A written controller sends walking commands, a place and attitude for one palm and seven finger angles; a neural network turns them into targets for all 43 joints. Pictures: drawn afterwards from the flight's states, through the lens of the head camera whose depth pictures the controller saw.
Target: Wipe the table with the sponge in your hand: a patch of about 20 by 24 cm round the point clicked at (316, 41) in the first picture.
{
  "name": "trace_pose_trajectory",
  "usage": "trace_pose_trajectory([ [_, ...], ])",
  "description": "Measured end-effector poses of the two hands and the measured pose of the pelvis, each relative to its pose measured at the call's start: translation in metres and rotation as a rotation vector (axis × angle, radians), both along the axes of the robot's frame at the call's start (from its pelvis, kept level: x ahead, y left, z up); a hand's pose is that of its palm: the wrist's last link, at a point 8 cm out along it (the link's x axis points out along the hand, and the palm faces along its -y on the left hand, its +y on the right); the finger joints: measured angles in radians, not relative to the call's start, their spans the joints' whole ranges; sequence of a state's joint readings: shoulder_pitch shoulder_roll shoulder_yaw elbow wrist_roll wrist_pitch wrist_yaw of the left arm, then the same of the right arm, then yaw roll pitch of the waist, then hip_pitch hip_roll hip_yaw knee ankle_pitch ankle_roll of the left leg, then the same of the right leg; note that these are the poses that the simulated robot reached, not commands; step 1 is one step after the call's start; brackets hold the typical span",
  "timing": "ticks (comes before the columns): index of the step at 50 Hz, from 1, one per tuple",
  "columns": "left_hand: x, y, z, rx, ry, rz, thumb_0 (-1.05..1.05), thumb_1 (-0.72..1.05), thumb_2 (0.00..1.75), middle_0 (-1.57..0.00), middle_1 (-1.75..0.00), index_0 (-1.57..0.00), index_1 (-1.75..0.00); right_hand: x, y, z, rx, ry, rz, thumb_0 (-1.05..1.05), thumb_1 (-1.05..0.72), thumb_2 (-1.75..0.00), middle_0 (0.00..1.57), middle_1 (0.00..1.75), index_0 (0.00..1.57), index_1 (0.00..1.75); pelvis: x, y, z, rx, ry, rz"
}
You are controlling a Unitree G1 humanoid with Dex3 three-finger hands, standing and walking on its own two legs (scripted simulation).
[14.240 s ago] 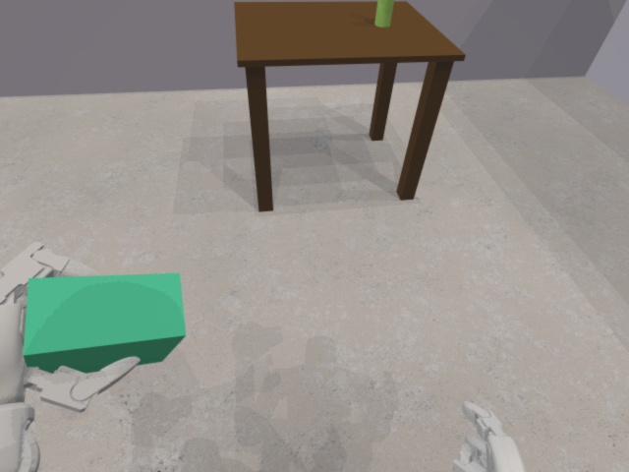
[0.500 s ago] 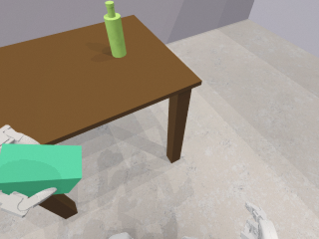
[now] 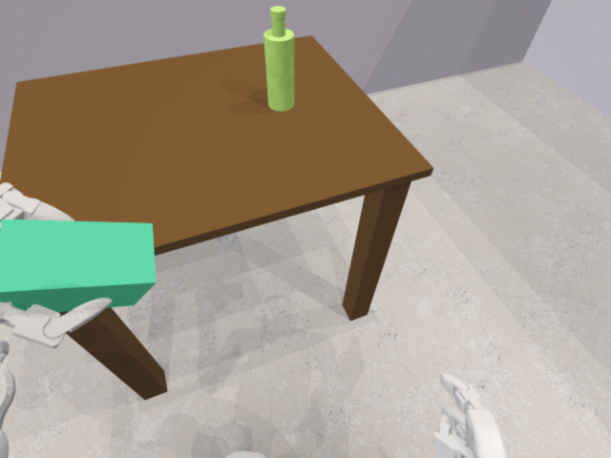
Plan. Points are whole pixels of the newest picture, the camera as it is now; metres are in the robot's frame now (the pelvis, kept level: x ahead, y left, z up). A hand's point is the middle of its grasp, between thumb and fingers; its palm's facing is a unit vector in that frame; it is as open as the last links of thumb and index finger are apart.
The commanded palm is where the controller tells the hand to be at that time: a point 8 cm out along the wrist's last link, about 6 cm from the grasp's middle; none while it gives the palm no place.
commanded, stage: look again from close up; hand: left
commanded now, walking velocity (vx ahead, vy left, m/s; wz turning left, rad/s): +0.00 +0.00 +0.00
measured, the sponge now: (101, 269) +0.25 +0.26 +0.15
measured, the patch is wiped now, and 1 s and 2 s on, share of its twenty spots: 0.00 0.00 0.00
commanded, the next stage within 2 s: shuffle to correct the standing spot in 0.16 s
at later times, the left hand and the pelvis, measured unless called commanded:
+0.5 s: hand (15, 273) +0.22 +0.32 +0.17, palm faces +0.45 -0.83 -0.32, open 10.5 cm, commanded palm +0.17 +0.34 +0.18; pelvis +0.02 +0.06 +0.00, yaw +3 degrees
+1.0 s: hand (87, 192) +0.34 +0.31 +0.16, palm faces +0.43 -0.82 -0.37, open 10.5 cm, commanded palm +0.28 +0.34 +0.18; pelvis +0.12 +0.06 -0.02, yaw +1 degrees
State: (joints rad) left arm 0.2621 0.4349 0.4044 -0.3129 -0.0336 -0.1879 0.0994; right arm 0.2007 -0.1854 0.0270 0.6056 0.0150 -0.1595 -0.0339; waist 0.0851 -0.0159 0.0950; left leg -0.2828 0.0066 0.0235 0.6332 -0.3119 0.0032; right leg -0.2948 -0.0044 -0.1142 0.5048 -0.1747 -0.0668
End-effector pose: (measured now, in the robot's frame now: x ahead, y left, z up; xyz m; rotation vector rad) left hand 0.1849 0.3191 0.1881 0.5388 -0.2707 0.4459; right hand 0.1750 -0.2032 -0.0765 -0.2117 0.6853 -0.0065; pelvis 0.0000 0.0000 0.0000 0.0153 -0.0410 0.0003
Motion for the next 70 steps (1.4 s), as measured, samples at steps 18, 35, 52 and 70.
trace_pose_trajectory([
  [18,-0.005,0.037,-0.003,-0.018,-0.070,-0.122,-0.01,-0.53,1.03,-0.69,-1.35,-0.70,-1.35,-0.024,0.043,0.021,-0.054,0.003,-0.028,0.02,-0.91,-0.90,0.20,0.30,0.21,0.30,0.002,0.055,0.004,-0.026,-0.010,0.000],
  [35,0.039,0.030,-0.016,-0.068,-0.081,-0.042,-0.01,-0.53,1.03,-0.70,-1.35,-0.70,-1.35,0.066,0.049,0.012,-0.037,-0.037,0.036,0.02,-0.91,-0.90,0.20,0.30,0.21,0.30,0.063,0.046,-0.007,-0.043,0.002,0.057],
  [52,0.126,0.035,-0.013,-0.007,-0.077,-0.100,-0.01,-0.53,1.03,-0.70,-1.35,-0.70,-1.35,0.130,0.042,-0.002,-0.045,0.012,-0.071,0.02,-0.91,-0.90,0.20,0.30,0.20,0.30,0.133,0.057,-0.017,-0.006,-0.009,0.028],
  [70,0.193,0.002,-0.017,-0.026,0.047,-0.023,-0.01,-0.53,1.03,-0.70,-1.35,-0.70,-1.35,0.190,0.001,-0.020,-0.041,0.132,-0.063,0.02,-0.91,-0.90,0.20,0.30,0.21,0.30,0.211,0.028,-0.006,-0.007,0.020,0.043],
])
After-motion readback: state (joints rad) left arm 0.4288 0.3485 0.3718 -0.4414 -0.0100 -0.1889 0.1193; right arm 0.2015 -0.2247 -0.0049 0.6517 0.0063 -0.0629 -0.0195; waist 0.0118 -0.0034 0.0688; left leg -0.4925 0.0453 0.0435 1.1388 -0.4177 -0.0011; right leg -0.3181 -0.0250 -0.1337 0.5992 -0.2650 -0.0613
